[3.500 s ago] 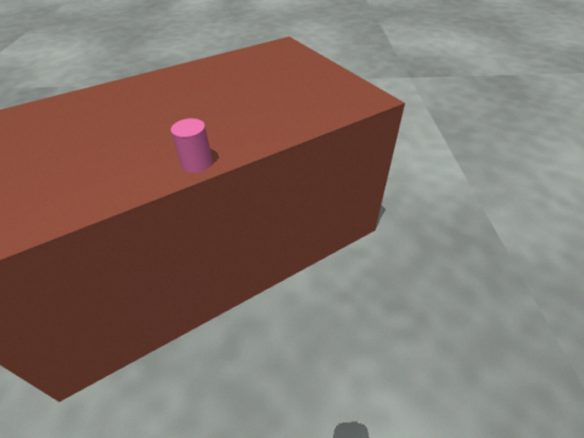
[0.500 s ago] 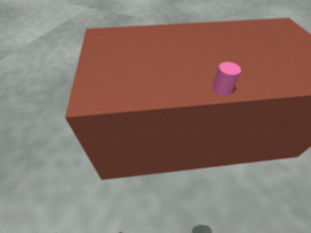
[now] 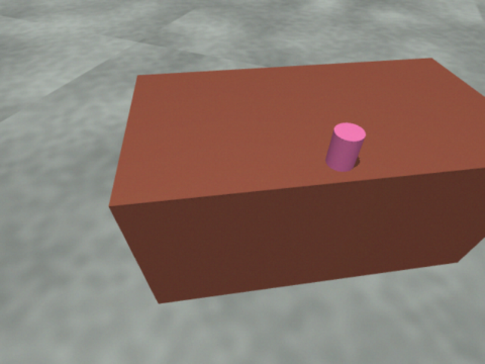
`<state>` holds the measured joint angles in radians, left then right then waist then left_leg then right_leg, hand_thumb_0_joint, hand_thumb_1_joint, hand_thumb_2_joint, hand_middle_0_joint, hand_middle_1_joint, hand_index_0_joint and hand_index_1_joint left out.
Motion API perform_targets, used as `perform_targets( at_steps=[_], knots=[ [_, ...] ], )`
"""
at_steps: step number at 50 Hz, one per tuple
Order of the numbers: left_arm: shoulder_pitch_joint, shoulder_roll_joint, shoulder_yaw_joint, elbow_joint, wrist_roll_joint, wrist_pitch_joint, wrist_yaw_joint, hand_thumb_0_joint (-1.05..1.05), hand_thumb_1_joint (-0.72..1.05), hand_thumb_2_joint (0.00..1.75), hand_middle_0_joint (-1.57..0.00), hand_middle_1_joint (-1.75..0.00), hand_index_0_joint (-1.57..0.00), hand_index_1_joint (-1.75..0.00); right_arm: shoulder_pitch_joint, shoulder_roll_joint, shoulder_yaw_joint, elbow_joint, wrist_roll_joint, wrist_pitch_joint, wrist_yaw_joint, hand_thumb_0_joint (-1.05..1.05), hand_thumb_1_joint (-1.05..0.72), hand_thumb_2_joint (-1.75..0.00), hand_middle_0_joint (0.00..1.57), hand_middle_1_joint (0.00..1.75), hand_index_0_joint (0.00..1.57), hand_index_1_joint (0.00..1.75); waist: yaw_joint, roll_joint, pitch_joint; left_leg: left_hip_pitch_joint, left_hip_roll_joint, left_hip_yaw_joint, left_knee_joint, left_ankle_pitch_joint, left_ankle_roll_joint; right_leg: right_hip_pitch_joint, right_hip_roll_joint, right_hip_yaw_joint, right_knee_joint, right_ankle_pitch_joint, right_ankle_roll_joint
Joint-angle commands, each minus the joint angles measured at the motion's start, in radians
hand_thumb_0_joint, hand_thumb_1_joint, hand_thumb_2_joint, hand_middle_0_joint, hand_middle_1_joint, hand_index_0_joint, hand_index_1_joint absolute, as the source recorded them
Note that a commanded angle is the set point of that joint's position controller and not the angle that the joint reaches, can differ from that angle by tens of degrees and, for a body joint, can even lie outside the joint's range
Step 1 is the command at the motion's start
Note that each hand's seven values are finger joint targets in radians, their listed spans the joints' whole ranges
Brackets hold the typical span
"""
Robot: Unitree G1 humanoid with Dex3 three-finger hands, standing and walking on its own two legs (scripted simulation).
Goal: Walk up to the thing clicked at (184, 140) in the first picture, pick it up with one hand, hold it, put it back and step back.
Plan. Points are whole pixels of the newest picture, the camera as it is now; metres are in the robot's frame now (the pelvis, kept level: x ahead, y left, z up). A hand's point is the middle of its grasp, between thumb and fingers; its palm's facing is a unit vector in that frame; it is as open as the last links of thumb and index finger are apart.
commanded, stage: walk up
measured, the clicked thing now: (344, 147) +0.71 -0.29 -0.07
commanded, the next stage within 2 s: stand in 0.82 s
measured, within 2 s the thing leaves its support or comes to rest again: neither
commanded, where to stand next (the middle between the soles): +0.06 +0.01 m, yaw -1 degrees
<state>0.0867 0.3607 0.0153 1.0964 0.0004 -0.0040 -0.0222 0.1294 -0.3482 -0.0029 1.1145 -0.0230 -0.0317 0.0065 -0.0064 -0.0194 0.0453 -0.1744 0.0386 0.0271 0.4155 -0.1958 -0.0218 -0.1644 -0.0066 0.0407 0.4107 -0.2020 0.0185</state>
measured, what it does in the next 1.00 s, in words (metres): stands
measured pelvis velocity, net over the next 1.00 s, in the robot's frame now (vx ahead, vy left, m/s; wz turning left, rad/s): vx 0.02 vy -0.01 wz -0.02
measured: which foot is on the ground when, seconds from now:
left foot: down 0.00-1.00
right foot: down 0.00-1.00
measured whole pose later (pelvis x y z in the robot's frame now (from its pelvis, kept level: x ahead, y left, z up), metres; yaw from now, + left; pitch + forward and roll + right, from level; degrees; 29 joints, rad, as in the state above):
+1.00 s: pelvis +0.02 -0.01 +0.01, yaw -1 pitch -3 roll +0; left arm 0.08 0.35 0.00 1.13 0.01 -0.02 -0.01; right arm 0.09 -0.35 -0.02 1.15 -0.01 -0.01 0.01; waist -0.02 0.00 0.06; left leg -0.10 0.05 0.05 0.32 -0.17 -0.03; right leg -0.11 0.00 0.06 0.34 -0.18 0.01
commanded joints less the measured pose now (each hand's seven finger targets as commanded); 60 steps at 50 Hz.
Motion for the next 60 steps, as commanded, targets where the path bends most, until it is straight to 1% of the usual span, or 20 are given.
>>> perform_targets(
  at_steps=[1, 5, 7, 15, 19, 24, 28, 31, 39, 40, 41, 44, 45, 49, 50, 53, 54, 56, 59, 60],
  knots=[
    [-0.033, 0.188, 0.038, -0.041, -0.003, -0.014, 0.012, 0.0, 0.9, 0.9, -0.2, -0.3, -0.2, -0.3, -0.087, -0.229, -0.048, -0.062, 0.006, -0.026, -0.017, 0.0, -0.9, -0.9, 0.2, 0.3, 0.2, 0.3, 0.019, 0.065, -0.059, 0.008, 0.111, -0.126, -0.144, 0.005, 0.047, 0.012, -0.082, 0.076, -0.069, 0.072, -0.045],
    [-0.032, 0.19, 0.035, -0.029, -0.003, -0.014, 0.014, 0.0, 0.9, 0.9, -0.2, -0.3, -0.2, -0.3, -0.088, -0.229, -0.054, -0.053, 0.008, -0.026, -0.019, 0.0, -0.9, -0.9, 0.2, 0.3, 0.2, 0.3, 0.014, 0.067, -0.102, 0.061, 0.116, -0.107, -0.142, 0.115, 0.048, 0.041, -0.092, 0.067, -0.063, 0.145, -0.039],
    [-0.032, 0.192, 0.033, -0.025, -0.004, -0.013, 0.016, 0.0, 0.9, 0.9, -0.2, -0.3, -0.2, -0.3, -0.095, -0.223, -0.055, -0.054, 0.009, -0.024, -0.019, 0.0, -0.9, -0.9, 0.2, 0.3, 0.2, 0.3, 0.015, 0.068, -0.093, 0.071, 0.115, -0.095, -0.141, 0.133, 0.047, 0.033, -0.092, 0.062, -0.067, 0.146, -0.036],
    [-0.034, 0.194, 0.028, -0.007, 0.003, -0.013, 0.021, 0.0, 0.9, 0.9, -0.2, -0.3, -0.2, -0.3, -0.11, -0.218, -0.063, -0.05, 0.009, -0.012, -0.015, 0.0, -0.9, -0.9, 0.2, 0.3, 0.2, 0.3, 0.004, 0.038, -0.06, 0.075, 0.103, -0.08, -0.15, 0.063, 0.046, 0.01, -0.096, 0.07, -0.095, 0.136, -0.029],
    [-0.028, 0.196, 0.028, -0.001, 0.007, -0.017, 0.023, 0.0, 0.9, 0.9, -0.2, -0.3, -0.2, -0.3, -0.116, -0.216, -0.065, -0.049, 0.013, -0.009, -0.013, 0.0, -0.9, -0.9, 0.2, 0.3, 0.2, 0.3, 0.001, 0.014, -0.083, 0.115, 0.1, -0.066, -0.129, 0.096, 0.048, 0.006, -0.1, 0.071, -0.103, 0.166, -0.029],
    [-0.036, 0.195, 0.028, -0.008, 0.007, -0.022, 0.027, 0.0, 0.9, 0.9, -0.2, -0.3, -0.2, -0.3, -0.108, -0.208, -0.063, -0.042, 0.015, -0.004, -0.011, 0.0, -0.9, -0.9, 0.2, 0.3, 0.2, 0.3, -0.006, 0.004, -0.09, 0.141, 0.092, -0.055, -0.116, 0.113, 0.038, -0.007, -0.107, 0.086, -0.114, 0.196, -0.033],
    [-0.032, 0.197, 0.03, -0.01, 0.007, -0.022, 0.028, 0.0, 0.9, 0.9, -0.2, -0.3, -0.2, -0.3, -0.116, -0.207, -0.06, -0.042, 0.015, -0.001, -0.011, 0.0, -0.9, -0.9, 0.2, 0.3, 0.2, 0.3, 0.0, 0.011, -0.075, 0.126, 0.091, -0.054, -0.121, 0.103, 0.038, -0.004, -0.105, 0.088, -0.117, 0.19, -0.032],
    [-0.024, 0.197, 0.032, -0.009, 0.009, -0.022, 0.029, 0.0, 0.9, 0.9, -0.2, -0.3, -0.2, -0.3, -0.113, -0.207, -0.061, -0.043, 0.014, 0.0, -0.01, 0.0, -0.9, -0.9, 0.2, 0.3, 0.2, 0.3, -0.001, 0.007, -0.085, 0.146, 0.095, -0.05, -0.119, 0.107, 0.039, -0.007, -0.103, 0.088, -0.119, 0.191, -0.034],
    [-0.037, 0.198, 0.037, -0.018, 0.01, -0.02, 0.029, 0.0, 0.9, 0.9, -0.2, -0.3, -0.2, -0.3, -0.104, -0.208, -0.06, -0.04, 0.013, -0.001, -0.011, 0.0, -0.9, -0.9, 0.2, 0.3, 0.2, 0.3, -0.001, 0.019, -0.079, 0.119, 0.096, -0.047, -0.129, 0.1, 0.038, 0.012, -0.101, 0.094, -0.105, 0.207, -0.037],
    [-0.031, 0.197, 0.038, -0.017, 0.01, -0.019, 0.03, 0.0, 0.9, 0.9, -0.2, -0.3, -0.2, -0.3, -0.103, -0.207, -0.062, -0.038, 0.013, -0.002, -0.012, 0.0, -0.9, -0.9, 0.2, 0.3, 0.2, 0.3, -0.001, 0.017, -0.078, 0.131, 0.101, -0.046, -0.131, 0.108, 0.036, 0.004, -0.097, 0.091, -0.102, 0.198, -0.04],
    [-0.035, 0.202, 0.032, -0.025, 0.006, -0.024, 0.03, 0.0, 0.9, 0.9, -0.2, -0.3, -0.2, -0.3, -0.106, -0.207, -0.054, -0.033, 0.015, 0.002, -0.012, 0.0, -0.9, -0.9, 0.2, 0.3, 0.2, 0.3, 0.003, 0.025, -0.062, 0.109, 0.104, -0.065, -0.135, 0.15, 0.033, 0.021, -0.107, 0.088, -0.115, 0.199, -0.034],
    [-0.02, 0.199, 0.031, -0.022, 0.005, -0.026, 0.03, 0.0, 0.9, 0.9, -0.2, -0.3, -0.2, -0.3, -0.104, -0.21, -0.053, -0.032, 0.017, 0.002, -0.011, 0.0, -0.9, -0.9, 0.2, 0.3, 0.2, 0.3, 0.005, 0.026, -0.073, 0.13, 0.105, -0.063, -0.133, 0.152, 0.033, 0.024, -0.106, 0.088, -0.119, 0.197, -0.031],
    [-0.029, 0.206, 0.032, -0.025, 0.006, -0.027, 0.03, 0.0, 0.9, 0.9, -0.2, -0.3, -0.2, -0.3, -0.102, -0.208, -0.052, -0.032, 0.017, 0.001, -0.011, 0.0, -0.9, -0.9, 0.2, 0.3, 0.2, 0.3, 0.002, 0.019, -0.084, 0.136, 0.105, -0.064, -0.132, 0.17, 0.033, 0.031, -0.109, 0.09, -0.118, 0.216, -0.033],
    [-0.034, 0.206, 0.03, -0.033, 0.007, -0.027, 0.032, 0.0, 0.9, 0.9, -0.2, -0.3, -0.2, -0.3, -0.099, -0.214, -0.052, -0.03, 0.016, 0.005, -0.01, 0.0, -0.9, -0.9, 0.2, 0.3, 0.2, 0.3, 0.001, 0.019, -0.093, 0.141, 0.105, -0.062, -0.128, 0.157, 0.034, 0.039, -0.112, 0.088, -0.125, 0.218, -0.034],
    [-0.034, 0.207, 0.028, -0.031, 0.007, -0.027, 0.032, 0.0, 0.9, 0.9, -0.2, -0.3, -0.2, -0.3, -0.093, -0.208, -0.051, -0.029, 0.017, 0.005, -0.01, 0.0, -0.9, -0.9, 0.2, 0.3, 0.2, 0.3, -0.005, 0.013, -0.09, 0.141, 0.105, -0.064, -0.133, 0.158, 0.03, 0.037, -0.11, 0.082, -0.122, 0.208, -0.034],
    [-0.042, 0.213, 0.028, -0.037, 0.005, -0.028, 0.032, 0.0, 0.9, 0.9, -0.2, -0.3, -0.2, -0.3, -0.083, -0.205, -0.046, -0.026, 0.014, 0.005, -0.009, 0.0, -0.9, -0.9, 0.2, 0.3, 0.2, 0.3, -0.005, 0.016, -0.072, 0.121, 0.1, -0.065, -0.143, 0.133, 0.028, 0.031, -0.111, 0.087, -0.132, 0.187, -0.034],
    [-0.038, 0.203, 0.025, -0.037, 0.005, -0.028, 0.031, 0.0, 0.9, 0.9, -0.2, -0.3, -0.2, -0.3, -0.092, -0.218, -0.049, -0.026, 0.015, 0.006, -0.009, 0.0, -0.9, -0.9, 0.2, 0.3, 0.2, 0.3, -0.001, 0.03, -0.076, 0.126, 0.102, -0.064, -0.137, 0.132, 0.031, 0.034, -0.112, 0.086, -0.134, 0.19, -0.032],
    [-0.049, 0.212, 0.026, -0.037, 0.005, -0.026, 0.033, 0.0, 0.9, 0.9, -0.2, -0.3, -0.2, -0.3, -0.087, -0.205, -0.047, -0.026, 0.014, 0.009, -0.009, 0.0, -0.9, -0.9, 0.2, 0.3, 0.2, 0.3, -0.005, -0.002, -0.053, 0.112, 0.101, -0.068, -0.145, 0.098, 0.028, 0.016, -0.108, 0.085, -0.142, 0.137, -0.034],
    [-0.039, 0.211, 0.024, -0.036, 0.006, -0.026, 0.03, 0.0, 0.9, 0.9, -0.2, -0.3, -0.2, -0.3, -0.077, -0.213, -0.048, -0.021, 0.013, 0.009, -0.006, 0.0, -0.9, -0.9, 0.2, 0.3, 0.2, 0.3, -0.004, 0.019, -0.038, 0.092, 0.095, -0.069, -0.154, 0.042, 0.029, 0.011, -0.107, 0.089, -0.157, 0.086, -0.033],
    [-0.032, 0.214, 0.024, -0.036, 0.006, -0.027, 0.03, 0.0, 0.9, 0.9, -0.2, -0.3, -0.2, -0.3, -0.085, -0.212, -0.049, -0.023, 0.013, 0.008, -0.005, 0.0, -0.9, -0.9, 0.2, 0.3, 0.2, 0.3, -0.001, 0.011, -0.047, 0.112, 0.099, -0.072, -0.152, 0.051, 0.031, 0.002, -0.108, 0.089, -0.154, 0.087, -0.034]
  ],
)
